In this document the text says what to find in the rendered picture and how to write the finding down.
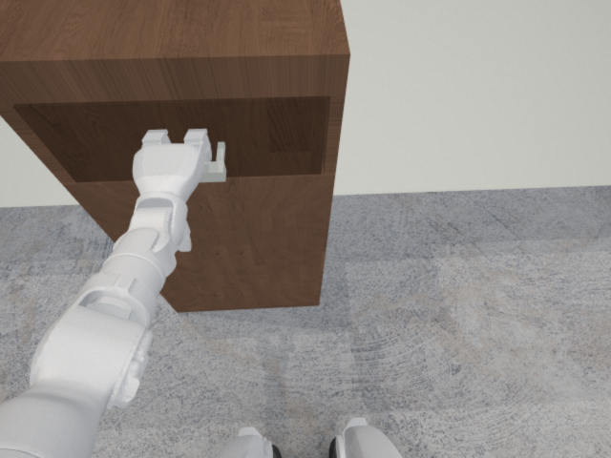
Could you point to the handle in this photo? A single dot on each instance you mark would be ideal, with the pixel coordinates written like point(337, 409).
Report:
point(215, 171)

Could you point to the robot left upper arm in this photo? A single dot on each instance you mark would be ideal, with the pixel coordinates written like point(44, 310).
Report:
point(95, 361)

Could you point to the left robot forearm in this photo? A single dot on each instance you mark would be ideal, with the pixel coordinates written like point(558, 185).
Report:
point(131, 278)

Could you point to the right robot thigh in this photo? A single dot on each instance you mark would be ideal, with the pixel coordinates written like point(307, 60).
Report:
point(365, 442)

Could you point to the drawer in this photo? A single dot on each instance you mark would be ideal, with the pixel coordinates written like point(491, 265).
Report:
point(265, 136)

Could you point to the left robot hand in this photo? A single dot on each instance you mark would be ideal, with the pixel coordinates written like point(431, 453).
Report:
point(173, 168)

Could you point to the robot left shin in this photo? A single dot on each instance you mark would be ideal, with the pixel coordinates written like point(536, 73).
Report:
point(249, 431)

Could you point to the cabinet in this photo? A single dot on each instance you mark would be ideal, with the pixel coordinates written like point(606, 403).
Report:
point(257, 242)

